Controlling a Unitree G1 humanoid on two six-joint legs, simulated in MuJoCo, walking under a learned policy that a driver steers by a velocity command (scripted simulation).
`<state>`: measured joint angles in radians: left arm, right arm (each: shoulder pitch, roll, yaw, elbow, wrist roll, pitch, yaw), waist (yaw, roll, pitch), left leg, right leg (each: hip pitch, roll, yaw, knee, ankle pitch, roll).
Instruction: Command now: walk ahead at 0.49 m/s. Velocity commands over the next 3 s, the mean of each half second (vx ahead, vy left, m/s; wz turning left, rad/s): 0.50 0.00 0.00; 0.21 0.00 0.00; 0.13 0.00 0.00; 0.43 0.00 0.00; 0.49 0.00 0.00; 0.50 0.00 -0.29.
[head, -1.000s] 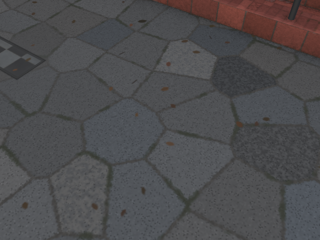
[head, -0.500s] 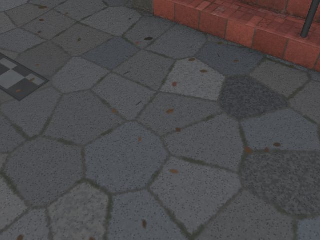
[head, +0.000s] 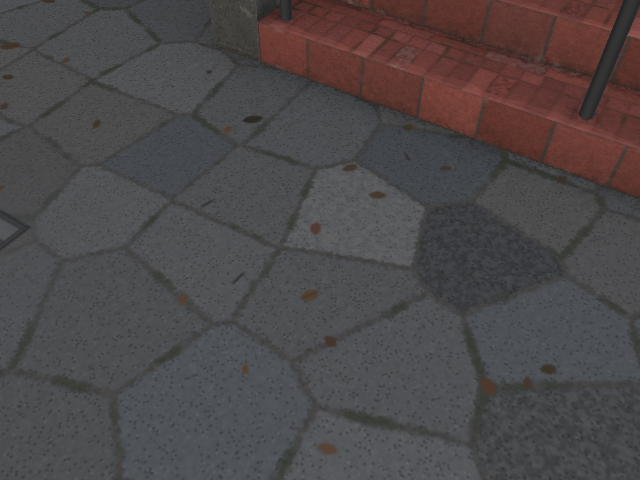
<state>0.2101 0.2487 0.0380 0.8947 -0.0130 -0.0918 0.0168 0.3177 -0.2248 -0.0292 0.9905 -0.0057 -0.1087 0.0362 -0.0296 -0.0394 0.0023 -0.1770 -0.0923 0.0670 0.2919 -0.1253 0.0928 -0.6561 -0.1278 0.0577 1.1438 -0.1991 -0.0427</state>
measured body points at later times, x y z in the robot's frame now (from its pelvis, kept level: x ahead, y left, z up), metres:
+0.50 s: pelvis +0.28 -0.09 +0.00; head +0.30 -0.10 +0.45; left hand +0.34 +0.18 -0.12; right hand +0.36 -0.35 -0.14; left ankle +0.27 +0.08 -0.65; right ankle +0.30 -0.16 -0.74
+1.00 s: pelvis +0.44 -0.05 -0.01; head +0.47 -0.04 +0.44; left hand +0.50 +0.21 -0.16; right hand +0.56 -0.29 -0.14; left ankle +0.54 +0.04 -0.74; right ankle +0.42 -0.20 -0.71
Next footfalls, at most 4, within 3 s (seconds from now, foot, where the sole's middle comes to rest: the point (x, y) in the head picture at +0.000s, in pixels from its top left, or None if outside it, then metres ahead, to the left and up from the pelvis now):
0.30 right None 0.34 -0.17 -0.78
0.78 left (304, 452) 0.58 0.04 -0.78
1.10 right None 0.50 -0.20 -0.78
2.00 right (390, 304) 0.96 -0.18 -0.78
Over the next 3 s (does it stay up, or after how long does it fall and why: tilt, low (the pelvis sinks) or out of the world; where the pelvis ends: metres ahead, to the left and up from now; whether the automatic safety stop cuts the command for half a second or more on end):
stays up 1.32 -0.03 -0.01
